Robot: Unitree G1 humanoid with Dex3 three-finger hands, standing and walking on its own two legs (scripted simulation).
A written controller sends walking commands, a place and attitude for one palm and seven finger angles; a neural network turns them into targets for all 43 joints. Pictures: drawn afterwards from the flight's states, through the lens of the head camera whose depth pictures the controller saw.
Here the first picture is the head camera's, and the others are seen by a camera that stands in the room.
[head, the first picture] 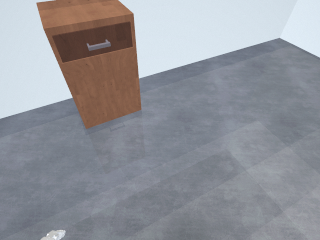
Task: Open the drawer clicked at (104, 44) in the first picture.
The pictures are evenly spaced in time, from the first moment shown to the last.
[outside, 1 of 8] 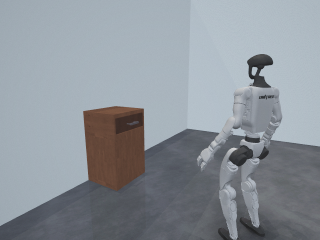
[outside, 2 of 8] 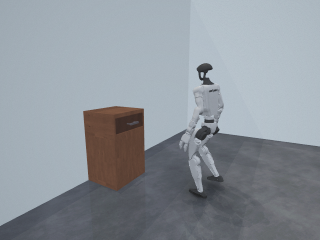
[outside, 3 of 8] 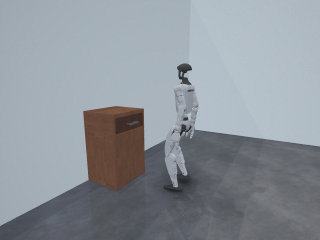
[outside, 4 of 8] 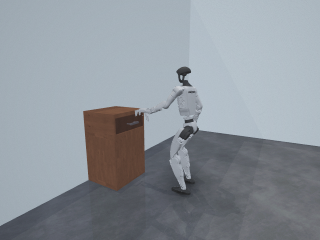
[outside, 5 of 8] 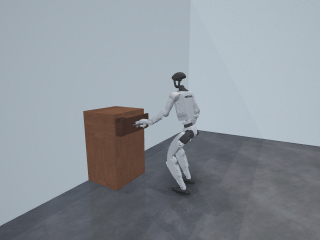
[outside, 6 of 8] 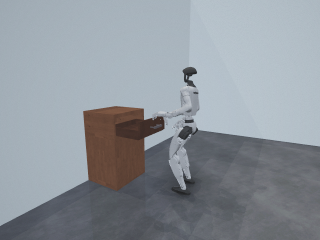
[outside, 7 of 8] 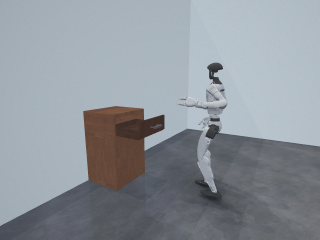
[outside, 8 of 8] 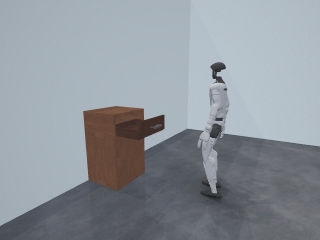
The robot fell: no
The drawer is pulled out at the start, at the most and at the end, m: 0.00 0.30 0.30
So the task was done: yes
